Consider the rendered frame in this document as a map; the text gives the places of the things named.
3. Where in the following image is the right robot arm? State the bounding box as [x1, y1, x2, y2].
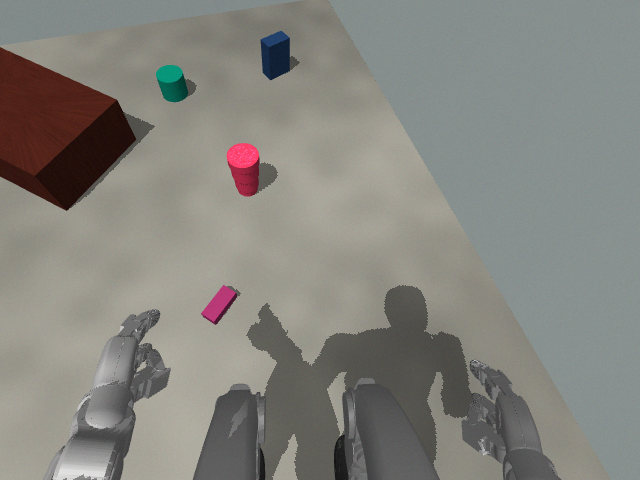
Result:
[503, 449, 561, 480]

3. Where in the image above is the left robot hand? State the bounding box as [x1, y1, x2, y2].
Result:
[91, 309, 171, 403]

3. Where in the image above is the right robot hand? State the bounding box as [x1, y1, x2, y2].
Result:
[462, 360, 543, 464]

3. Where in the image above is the left robot arm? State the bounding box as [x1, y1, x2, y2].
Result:
[43, 385, 136, 480]

